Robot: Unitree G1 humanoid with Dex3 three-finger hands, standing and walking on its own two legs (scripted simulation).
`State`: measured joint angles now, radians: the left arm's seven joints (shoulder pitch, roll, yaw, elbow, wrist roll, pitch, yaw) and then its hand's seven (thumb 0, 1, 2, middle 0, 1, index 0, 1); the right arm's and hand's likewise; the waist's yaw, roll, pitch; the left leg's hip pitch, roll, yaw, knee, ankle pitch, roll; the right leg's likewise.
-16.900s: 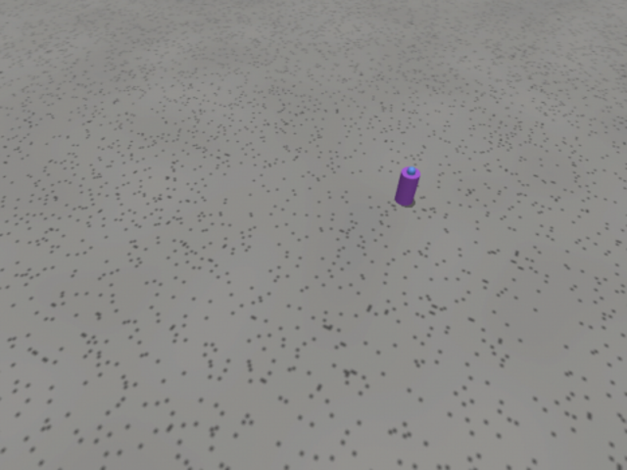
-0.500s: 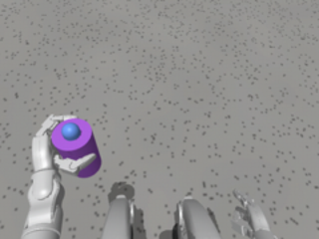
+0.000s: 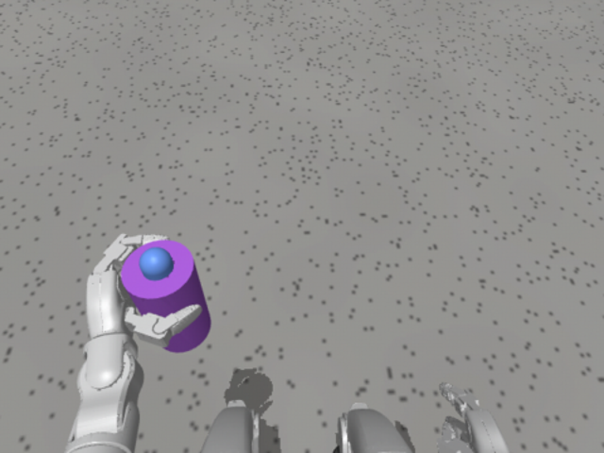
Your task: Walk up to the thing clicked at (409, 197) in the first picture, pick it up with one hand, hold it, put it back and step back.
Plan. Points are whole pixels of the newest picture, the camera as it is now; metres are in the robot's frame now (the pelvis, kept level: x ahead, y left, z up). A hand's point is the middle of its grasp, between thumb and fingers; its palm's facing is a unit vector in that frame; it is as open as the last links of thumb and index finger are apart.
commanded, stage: lift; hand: left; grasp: from the side
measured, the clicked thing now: (170, 295) +0.32 +0.18 -0.01
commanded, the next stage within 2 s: hold in 0.64 s
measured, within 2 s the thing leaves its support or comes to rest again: neither
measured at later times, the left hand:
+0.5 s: hand (164, 264) +0.34 +0.17 +0.04, palm faces +0.22 -0.98 -0.03, open 11.5 cm
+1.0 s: hand (153, 257) +0.34 +0.18 +0.06, palm faces +0.21 -0.98 -0.04, open 11.4 cm
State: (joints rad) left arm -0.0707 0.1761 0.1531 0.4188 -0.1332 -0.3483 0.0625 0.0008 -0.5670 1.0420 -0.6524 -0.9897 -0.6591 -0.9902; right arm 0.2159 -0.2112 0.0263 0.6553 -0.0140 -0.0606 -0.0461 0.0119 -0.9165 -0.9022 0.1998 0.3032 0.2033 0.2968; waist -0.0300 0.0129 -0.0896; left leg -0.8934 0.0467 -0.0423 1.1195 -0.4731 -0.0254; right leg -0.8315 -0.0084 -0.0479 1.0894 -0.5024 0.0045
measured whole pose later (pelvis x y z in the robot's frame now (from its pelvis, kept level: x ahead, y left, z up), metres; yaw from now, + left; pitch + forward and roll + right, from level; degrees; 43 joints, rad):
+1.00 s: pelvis +0.02 +0.00 +0.04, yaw +0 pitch +8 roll -2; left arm -0.07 0.16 0.13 0.43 -0.12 -0.34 0.08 0.00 -0.55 1.02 -0.65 -0.98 -0.66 -0.98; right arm 0.23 -0.21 0.01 0.66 -0.02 -0.01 -0.04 0.01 -0.94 -0.91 0.20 0.30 0.20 0.30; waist -0.03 0.01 -0.05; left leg -0.62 0.05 -0.03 0.90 -0.42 -0.02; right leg -0.55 -0.01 -0.04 0.86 -0.44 0.01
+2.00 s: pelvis +0.01 +0.00 +0.04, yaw +0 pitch +5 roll -1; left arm -0.05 0.17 0.12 0.41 -0.13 -0.33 0.08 0.00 -0.55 1.02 -0.65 -0.99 -0.65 -0.99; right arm 0.22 -0.21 0.01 0.69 -0.01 -0.05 -0.05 0.01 -0.94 -0.91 0.20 0.30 0.20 0.30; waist -0.03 0.01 -0.03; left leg -0.57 0.04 -0.02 0.86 -0.38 -0.02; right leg -0.51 -0.01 -0.04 0.83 -0.41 0.01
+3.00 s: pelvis +0.01 +0.00 +0.04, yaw +0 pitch +5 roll -1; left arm -0.05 0.17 0.13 0.40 -0.12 -0.33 0.08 0.00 -0.54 1.02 -0.64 -1.00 -0.65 -1.00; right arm 0.23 -0.20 0.01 0.68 -0.01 -0.05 -0.04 0.01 -0.93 -0.91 0.20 0.30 0.20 0.30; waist -0.03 0.01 -0.02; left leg -0.57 0.04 -0.02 0.86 -0.38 -0.02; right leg -0.51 -0.01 -0.03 0.83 -0.41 0.01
